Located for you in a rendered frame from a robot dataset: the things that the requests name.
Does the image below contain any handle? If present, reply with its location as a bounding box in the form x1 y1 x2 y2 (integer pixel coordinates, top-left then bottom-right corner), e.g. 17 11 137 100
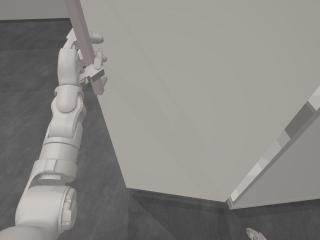
64 0 108 96

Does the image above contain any robot right hand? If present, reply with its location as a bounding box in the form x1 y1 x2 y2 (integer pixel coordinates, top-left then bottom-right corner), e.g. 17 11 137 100
246 228 266 240

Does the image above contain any robot left hand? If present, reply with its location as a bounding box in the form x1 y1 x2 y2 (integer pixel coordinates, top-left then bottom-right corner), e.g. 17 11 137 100
57 28 107 90

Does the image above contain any fridge door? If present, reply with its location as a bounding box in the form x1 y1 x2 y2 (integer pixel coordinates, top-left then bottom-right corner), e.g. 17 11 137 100
80 0 320 202

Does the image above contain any left robot forearm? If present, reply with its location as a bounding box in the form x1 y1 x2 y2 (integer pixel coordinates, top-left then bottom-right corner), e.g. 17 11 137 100
15 84 86 226

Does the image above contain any robot left upper arm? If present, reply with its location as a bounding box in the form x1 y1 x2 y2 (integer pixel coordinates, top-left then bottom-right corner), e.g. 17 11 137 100
0 185 77 240

